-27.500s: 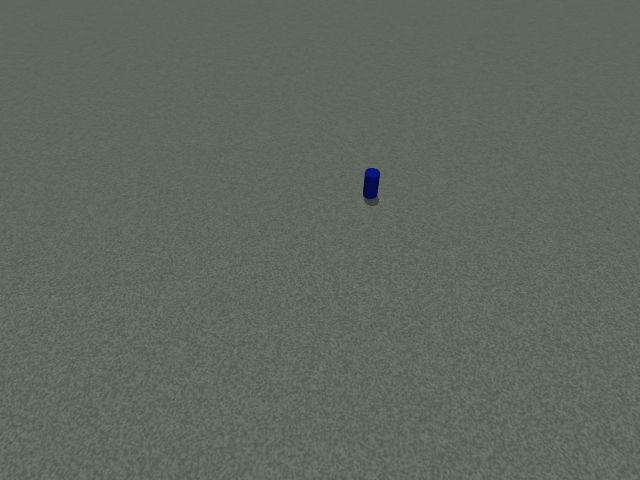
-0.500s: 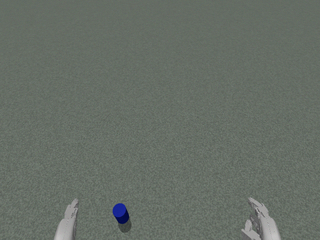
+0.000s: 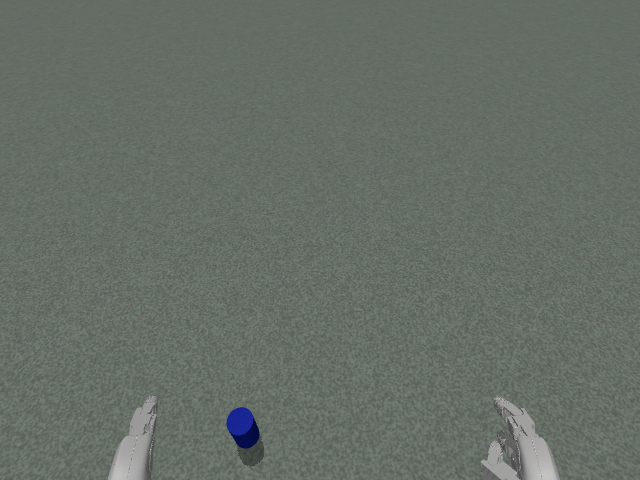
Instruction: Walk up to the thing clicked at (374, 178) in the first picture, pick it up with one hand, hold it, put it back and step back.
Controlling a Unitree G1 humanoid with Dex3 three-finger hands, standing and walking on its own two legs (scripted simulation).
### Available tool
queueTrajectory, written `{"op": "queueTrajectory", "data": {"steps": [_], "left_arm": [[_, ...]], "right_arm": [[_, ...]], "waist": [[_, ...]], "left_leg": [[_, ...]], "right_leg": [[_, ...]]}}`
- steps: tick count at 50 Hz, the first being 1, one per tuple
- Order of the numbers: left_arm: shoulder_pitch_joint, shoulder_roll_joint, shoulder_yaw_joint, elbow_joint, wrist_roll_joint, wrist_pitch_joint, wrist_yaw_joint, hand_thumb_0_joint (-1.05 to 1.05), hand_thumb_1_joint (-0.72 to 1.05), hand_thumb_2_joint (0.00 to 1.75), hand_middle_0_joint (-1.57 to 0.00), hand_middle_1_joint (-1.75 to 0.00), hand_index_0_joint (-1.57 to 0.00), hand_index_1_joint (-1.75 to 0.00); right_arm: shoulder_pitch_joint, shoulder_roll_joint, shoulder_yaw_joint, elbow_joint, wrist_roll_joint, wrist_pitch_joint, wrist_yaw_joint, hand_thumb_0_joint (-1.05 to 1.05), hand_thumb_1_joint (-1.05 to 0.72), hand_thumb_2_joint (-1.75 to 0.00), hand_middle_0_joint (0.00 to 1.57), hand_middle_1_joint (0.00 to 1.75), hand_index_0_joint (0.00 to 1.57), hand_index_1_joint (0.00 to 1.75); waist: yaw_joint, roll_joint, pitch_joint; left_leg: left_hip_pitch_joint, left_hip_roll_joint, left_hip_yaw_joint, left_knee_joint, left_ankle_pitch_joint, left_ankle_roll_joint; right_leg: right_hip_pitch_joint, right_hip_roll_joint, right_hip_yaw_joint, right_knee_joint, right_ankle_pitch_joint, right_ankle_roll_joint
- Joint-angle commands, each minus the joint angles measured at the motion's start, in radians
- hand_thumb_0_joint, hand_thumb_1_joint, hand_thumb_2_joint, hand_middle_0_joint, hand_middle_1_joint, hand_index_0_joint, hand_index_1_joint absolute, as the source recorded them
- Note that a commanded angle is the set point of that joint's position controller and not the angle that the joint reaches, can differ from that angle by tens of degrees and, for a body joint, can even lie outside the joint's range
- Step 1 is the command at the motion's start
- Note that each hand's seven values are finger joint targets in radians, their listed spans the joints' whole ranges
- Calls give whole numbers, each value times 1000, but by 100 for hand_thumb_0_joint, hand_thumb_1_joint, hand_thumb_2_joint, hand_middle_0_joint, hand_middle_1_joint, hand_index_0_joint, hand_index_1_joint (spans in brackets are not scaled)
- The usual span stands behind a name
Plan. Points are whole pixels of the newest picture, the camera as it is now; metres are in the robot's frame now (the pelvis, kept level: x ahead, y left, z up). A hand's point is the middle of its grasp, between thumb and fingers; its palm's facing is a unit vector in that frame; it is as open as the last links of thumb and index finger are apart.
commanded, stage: home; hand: left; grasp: from the side
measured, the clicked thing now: (243, 428) +0.38 +0.23 -0.66
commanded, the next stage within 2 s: stand in 0.30 s
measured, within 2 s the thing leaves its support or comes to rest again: neither
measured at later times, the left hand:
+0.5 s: hand (185, 474) +0.16 +0.18 -0.05, palm faces +0.11 -0.95 -0.28, open 17.2 cm
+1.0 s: hand out of the picture +0.09 +0.25 -0.11, palm faces +0.00 -0.94 -0.35, open 7.8 cm
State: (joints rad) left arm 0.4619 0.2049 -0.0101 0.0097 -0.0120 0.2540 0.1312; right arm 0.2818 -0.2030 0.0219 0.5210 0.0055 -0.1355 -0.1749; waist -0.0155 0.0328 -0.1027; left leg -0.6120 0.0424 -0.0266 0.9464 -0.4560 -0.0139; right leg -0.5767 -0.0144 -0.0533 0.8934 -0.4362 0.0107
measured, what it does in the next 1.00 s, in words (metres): stands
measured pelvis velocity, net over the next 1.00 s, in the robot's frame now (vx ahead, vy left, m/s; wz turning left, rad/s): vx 0.00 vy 0.00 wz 0.01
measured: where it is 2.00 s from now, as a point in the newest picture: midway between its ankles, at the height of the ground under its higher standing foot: outside the picture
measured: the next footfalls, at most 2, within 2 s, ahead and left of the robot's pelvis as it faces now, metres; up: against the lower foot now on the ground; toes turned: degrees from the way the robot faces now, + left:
none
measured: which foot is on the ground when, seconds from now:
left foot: down 0.00-1.00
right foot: down 0.00-1.00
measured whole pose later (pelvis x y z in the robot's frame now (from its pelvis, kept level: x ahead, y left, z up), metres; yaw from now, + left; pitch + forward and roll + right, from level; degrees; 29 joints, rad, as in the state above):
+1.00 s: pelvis +0.00 +0.00 +0.03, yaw +0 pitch -1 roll +0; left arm 0.24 0.33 0.02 0.80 0.04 0.01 0.02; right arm 0.20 -0.32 -0.04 0.90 -0.05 -0.01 -0.01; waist 0.01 -0.01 0.03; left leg -0.33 0.00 0.00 0.70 -0.35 0.00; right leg -0.33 -0.05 -0.03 0.70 -0.36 0.02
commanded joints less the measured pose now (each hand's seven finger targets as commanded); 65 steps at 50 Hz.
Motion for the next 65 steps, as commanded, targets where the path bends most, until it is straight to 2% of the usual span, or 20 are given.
{"op": "queueTrajectory", "data": {"steps": [1,4,7,10,17,20,23,31,33,34,35,37,39,42,44,46,56,59,62,65], "left_arm": [[-43,100,60,-187,12,-50,14,0,-57,4,-5,-5,-5,-5],[-27,97,59,-177,12,-51,16,0,-58,4,-5,-5,-5,-5],[-32,90,55,-178,12,-52,15,0,-60,3,-4,-5,-4,-5],[-9,98,63,-175,13,-49,14,0,-61,2,-4,-5,-4,-5],[-26,94,54,-164,11,-48,14,0,-59,3,-4,-5,-4,-5],[-41,101,66,-185,11,-53,17,0,-58,4,-5,-5,-5,-5],[-32,93,56,-174,10,-50,14,0,-34,28,-20,-29,-20,-29],[-42,99,56,-192,10,-57,15,0,30,90,-20,-30,-20,-30],[-29,87,51,-180,12,-58,17,0,46,90,-20,-30,-20,-30],[-191,235,99,171,106,-166,-34,0,54,90,-20,-30,-20,-30],[-170,249,109,263,118,-209,-63,0,62,90,-20,-30,-20,-30],[-177,265,93,333,96,-255,-88,0,78,90,-20,-30,-20,-30],[-217,255,84,411,73,-270,-103,0,90,90,-20,-30,-20,-30],[-227,257,78,535,56,-281,-104,0,90,90,-20,-30,-20,-30],[-262,273,81,603,59,-291,-101,0,90,90,-20,-30,-20,-30],[-280,276,78,659,53,-295,-99,0,90,90,-20,-30,-20,-30],[-298,293,62,897,39,-282,-98,0,90,90,-20,-30,-20,-30],[-301,301,58,952,40,-280,-100,0,90,90,-20,-30,-20,-30],[-314,308,54,989,38,-283,-101,0,90,90,-20,-30,-20,-30],[-328,314,51,1023,39,-283,-100,0,90,90,-20,-30,-20,-30]], "right_arm": [[-66,-121,-47,-159,0,-62,-19,0,-90,-90,20,30,20,30],[-73,-121,-47,-162,0,-61,-16,0,-90,-90,20,30,20,30],[-69,-122,-48,-165,0,-62,-18,0,-90,-90,20,30,20,30],[-59,-122,-50,-160,-2,-60,-20,0,-90,-90,20,30,20,30],[-70,-124,-48,-161,0,-56,-17,0,-90,-90,20,30,20,30],[-75,-118,-46,-161,-1,-58,-17,0,-90,-90,20,30,20,30],[-73,-121,-45,-164,0,-63,-17,0,-90,-90,20,30,20,30],[-73,-118,-44,-163,-2,-62,-18,0,-90,-90,20,30,20,30],[-75,-119,-46,-162,-2,-66,-18,0,-90,-90,20,30,20,30],[-138,-258,-87,52,-113,14,41,0,-90,-90,20,30,20,30],[-106,-254,-96,96,-119,43,76,0,-90,-90,20,30,20,30],[-112,-245,-99,108,-90,67,110,0,-90,-90,20,30,20,30],[-101,-245,-96,145,-68,68,140,0,-90,-90,20,30,20,30],[-132,-257,-102,194,-61,67,156,0,-90,-90,20,30,20,30],[-138,-246,-100,224,-58,80,159,0,-90,-90,20,30,20,30],[-125,-255,-99,264,-57,84,157,0,-90,-90,20,30,20,30],[-146,-297,-87,415,-41,106,153,0,-90,-90,20,30,20,30],[-151,-310,-85,455,-38,112,152,0,-90,-90,20,30,20,30],[-146,-311,-83,485,-34,111,154,0,-90,-90,20,30,20,30],[-150,-301,-78,509,-33,115,155,0,-90,-90,20,30,20,30]], "waist": [[-7,-14,-84],[4,16,-81],[-7,-17,-82],[-1,-17,-113],[-3,-6,-62],[3,14,-87],[-7,-13,-68],[3,21,-80],[-1,-19,-87],[29,-89,61],[27,-115,-9],[19,-75,-5],[23,-58,-2],[41,-1,-7],[27,-50,15],[23,-29,20],[29,6,101],[31,-2,139],[26,-12,123],[22,-29,152]], "left_leg": [[72,-30,26,-152,193,19],[71,-29,22,-167,173,14],[74,-28,24,-162,173,17],[87,-29,26,-143,251,17],[66,-31,27,-165,163,17],[68,-32,26,-168,153,16],[69,-31,29,-162,154,20],[63,-33,30,-168,123,17],[67,-28,21,-167,142,19],[99,-1,-33,-194,258,46],[142,4,-12,-186,244,72],[184,-8,-32,-206,210,80],[230,-5,-35,-251,195,75],[276,20,-69,-319,274,77],[264,4,-48,-332,260,67],[312,14,-52,-352,339,65],[396,48,-89,-568,294,48],[390,52,-99,-624,199,44],[419,51,-88,-636,250,39],[423,53,-86,-654,232,35]], "right_leg": [[48,29,-12,-151,175,-13],[47,32,-17,-143,147,-18],[51,30,-14,-148,151,-15],[78,29,-14,-136,229,-14],[39,28,-13,-155,140,-16],[53,27,-13,-154,133,-18],[39,27,-9,-155,138,-14],[36,25,-9,-157,104,-18],[49,28,-16,-150,121,-17],[157,-63,95,-193,164,-73],[180,-86,126,-199,203,-97],[178,-96,157,-227,174,-106],[170,-94,145,-240,149,-90],[217,-70,95,-240,226,-60],[260,-86,114,-289,236,-59],[283,-91,109,-298,315,-57],[392,-90,93,-464,259,-32],[405,-91,92,-505,218,-27],[432,-103,100,-533,251,-25],[419,-104,99,-556,216,-19]]}}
